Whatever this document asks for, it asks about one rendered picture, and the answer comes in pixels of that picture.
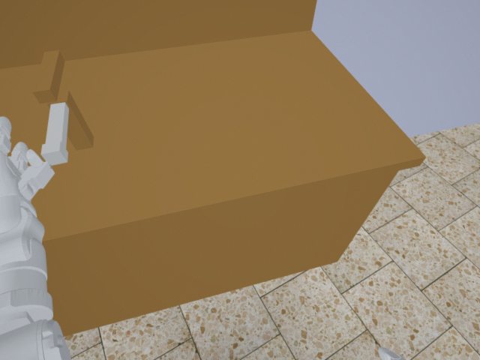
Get left robot hand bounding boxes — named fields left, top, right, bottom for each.
left=0, top=116, right=55, bottom=203

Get left robot upper arm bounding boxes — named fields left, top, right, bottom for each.
left=0, top=319, right=71, bottom=360

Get counter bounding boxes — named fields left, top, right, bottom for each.
left=0, top=0, right=426, bottom=337

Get left robot forearm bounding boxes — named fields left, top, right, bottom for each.
left=0, top=196, right=53, bottom=335

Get tap lever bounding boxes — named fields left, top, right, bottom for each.
left=41, top=102, right=69, bottom=166

